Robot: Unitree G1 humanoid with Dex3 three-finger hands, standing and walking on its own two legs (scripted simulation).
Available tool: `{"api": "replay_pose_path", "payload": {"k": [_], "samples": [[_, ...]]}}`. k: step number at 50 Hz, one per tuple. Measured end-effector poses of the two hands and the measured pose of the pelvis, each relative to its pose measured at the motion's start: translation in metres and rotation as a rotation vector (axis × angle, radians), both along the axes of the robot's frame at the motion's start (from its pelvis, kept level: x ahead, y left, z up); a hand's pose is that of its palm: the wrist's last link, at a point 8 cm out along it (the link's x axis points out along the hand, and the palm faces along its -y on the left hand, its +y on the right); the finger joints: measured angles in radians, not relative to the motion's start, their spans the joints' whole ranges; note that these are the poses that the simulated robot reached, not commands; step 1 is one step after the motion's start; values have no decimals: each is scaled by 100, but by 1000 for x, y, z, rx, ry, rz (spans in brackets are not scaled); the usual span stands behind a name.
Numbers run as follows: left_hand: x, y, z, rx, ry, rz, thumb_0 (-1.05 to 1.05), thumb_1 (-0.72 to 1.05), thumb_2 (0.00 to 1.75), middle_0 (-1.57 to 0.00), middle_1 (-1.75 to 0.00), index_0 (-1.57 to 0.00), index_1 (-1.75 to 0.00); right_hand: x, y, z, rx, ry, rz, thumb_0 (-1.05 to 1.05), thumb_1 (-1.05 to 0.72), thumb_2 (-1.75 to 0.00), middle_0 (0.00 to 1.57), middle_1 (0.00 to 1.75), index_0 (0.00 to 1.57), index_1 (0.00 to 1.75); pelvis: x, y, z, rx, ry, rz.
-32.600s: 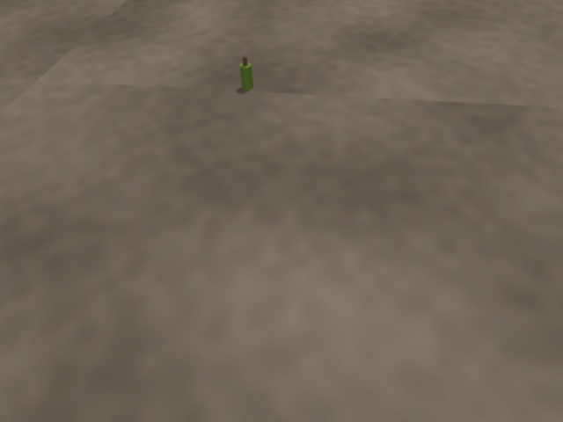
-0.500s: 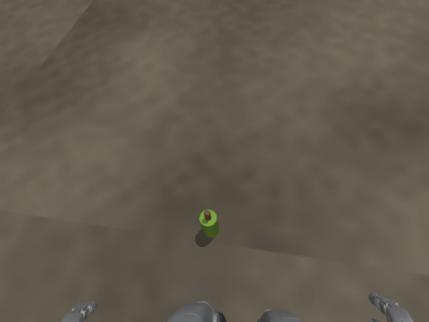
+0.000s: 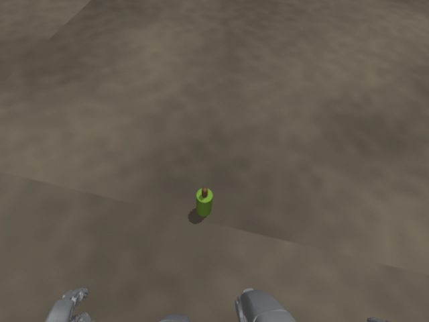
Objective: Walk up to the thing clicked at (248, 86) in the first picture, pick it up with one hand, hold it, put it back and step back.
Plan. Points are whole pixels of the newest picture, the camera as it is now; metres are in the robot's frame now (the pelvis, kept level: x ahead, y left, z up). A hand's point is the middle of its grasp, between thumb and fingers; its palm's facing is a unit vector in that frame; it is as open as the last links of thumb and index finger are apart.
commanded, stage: step back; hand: left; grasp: from the side
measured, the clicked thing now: (204, 199) +0.65 +0.05 -0.66
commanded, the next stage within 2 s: none
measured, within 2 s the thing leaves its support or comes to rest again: neither
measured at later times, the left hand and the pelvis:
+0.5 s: hand out of the picture -0.04 +0.22 -0.13, palm faces -0.06 -0.91 -0.41, open 7.3 cm; pelvis -0.15 -0.04 -0.01, yaw -4 degrees
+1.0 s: hand out of the picture -0.23 +0.18 -0.17, palm faces -0.08 -0.92 -0.39, open 7.3 cm; pelvis -0.34 -0.09 -0.02, yaw -5 degrees
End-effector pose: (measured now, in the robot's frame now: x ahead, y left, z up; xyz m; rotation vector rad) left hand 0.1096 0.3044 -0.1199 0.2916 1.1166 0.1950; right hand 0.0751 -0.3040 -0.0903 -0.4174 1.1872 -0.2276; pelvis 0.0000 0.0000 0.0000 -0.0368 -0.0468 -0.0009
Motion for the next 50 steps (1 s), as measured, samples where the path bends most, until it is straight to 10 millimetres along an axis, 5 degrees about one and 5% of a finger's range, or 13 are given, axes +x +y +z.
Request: {"api": "replay_pose_path", "payload": {"k": [9, 14, 19, 26, 33, 43, 50], "samples": [[-78, 5, -4, 62, 109, -17, 0, 91, 90, -21, -30, -21, -30, -23, -15, 1, -1, -112, 9, 1, -90, -90, 21, 30, 21, 30, -55, -14, -6, 20, 20, -69], [-113, -18, -6, 87, 123, -50, 1, 91, 90, -20, -30, -21, -30, -52, -44, -21, 18, -156, -13, 0, -90, -90, 21, 30, 21, 30, -95, -30, -20, 16, 0, -93], [-148, -43, 13, 74, 99, -56, 1, 91, 90, -21, -30, -21, -30, -98, -56, -29, 48, -110, -74, 1, -91, -90, 20, 30, 20, 30, -121, -40, -11, 59, -4, -90], [-152, -47, 26, 98, -5, -72, 1, 90, 90, -21, -30, -21, -30, -171, -58, -30, 40, -15, -72, 1, -91, -90, 20, 30, 20, 30, -159, -42, -6, 61, 30, -50], [-167, -41, 2, 54, -109, -55, 0, 90, 90, -21, -30, -21, -30, -229, -42, -29, 14, 48, -26, 1, -91, -90, 20, 30, 20, 30, -213, -41, -18, 79, -6, -11], [-268, -58, -4, 20, 28, -48, 0, 91, 90, -21, -30, -21, -30, -260, -65, 3, -29, -74, -8, 1, -90, -90, 21, 30, 21, 30, -275, -58, -4, 12, 28, -48], [-347, -78, -13, 76, 97, -62, 0, 91, 90, -21, -30, -21, -30, -288, -107, -16, -18, -162, 7, 0, -90, -90, 20, 30, 21, 30, -337, -86, -24, 16, 8, -94]]}}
